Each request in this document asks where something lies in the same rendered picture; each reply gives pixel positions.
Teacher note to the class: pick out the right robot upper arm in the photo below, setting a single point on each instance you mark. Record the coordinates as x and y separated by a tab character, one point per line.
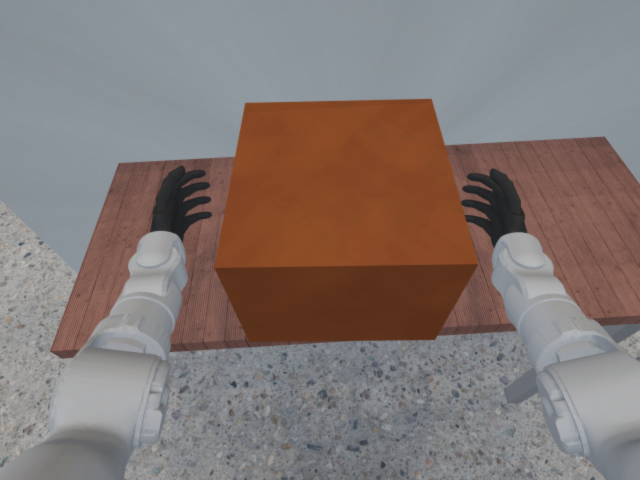
591	406

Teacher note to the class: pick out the right robot forearm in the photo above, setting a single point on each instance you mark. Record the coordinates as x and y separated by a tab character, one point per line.
551	324

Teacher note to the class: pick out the table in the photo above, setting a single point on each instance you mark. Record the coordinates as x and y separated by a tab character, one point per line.
579	198

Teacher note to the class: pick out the left robot upper arm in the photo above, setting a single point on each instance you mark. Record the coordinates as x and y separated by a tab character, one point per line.
111	403

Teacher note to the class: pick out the right robot hand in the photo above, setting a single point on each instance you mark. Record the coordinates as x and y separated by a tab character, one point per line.
505	212

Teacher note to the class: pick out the carton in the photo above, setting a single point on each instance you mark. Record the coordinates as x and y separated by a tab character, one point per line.
343	222

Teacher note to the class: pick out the left robot hand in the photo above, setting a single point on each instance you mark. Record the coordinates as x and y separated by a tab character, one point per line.
170	210

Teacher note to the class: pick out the left robot forearm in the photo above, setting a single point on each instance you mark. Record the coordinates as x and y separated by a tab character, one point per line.
145	314

